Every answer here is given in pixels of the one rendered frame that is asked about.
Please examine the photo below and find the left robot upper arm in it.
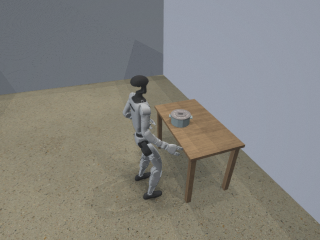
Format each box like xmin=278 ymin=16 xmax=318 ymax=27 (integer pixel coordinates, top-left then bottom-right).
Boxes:
xmin=122 ymin=92 xmax=136 ymax=118

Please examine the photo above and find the right robot hand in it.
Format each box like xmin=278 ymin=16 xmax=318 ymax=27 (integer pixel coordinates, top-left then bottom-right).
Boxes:
xmin=167 ymin=144 xmax=184 ymax=156

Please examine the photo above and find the left robot shin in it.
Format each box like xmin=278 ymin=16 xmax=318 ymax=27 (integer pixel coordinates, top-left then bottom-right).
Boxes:
xmin=138 ymin=153 xmax=150 ymax=177

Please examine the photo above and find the lid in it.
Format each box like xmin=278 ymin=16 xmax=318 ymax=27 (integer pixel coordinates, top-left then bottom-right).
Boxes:
xmin=171 ymin=109 xmax=191 ymax=120

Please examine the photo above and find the robot right forearm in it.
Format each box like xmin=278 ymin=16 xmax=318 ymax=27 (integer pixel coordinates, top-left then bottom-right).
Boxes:
xmin=144 ymin=131 xmax=169 ymax=150

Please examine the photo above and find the pot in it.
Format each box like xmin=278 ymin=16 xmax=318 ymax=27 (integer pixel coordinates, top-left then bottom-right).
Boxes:
xmin=169 ymin=114 xmax=193 ymax=128

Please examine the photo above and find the right robot upper arm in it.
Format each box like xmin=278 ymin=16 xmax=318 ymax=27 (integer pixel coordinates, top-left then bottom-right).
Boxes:
xmin=139 ymin=104 xmax=151 ymax=138

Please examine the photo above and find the robot head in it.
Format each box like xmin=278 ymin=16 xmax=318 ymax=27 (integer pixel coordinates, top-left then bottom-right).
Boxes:
xmin=130 ymin=75 xmax=149 ymax=104

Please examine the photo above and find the table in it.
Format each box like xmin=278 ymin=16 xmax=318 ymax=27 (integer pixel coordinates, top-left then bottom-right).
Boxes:
xmin=154 ymin=99 xmax=245 ymax=203

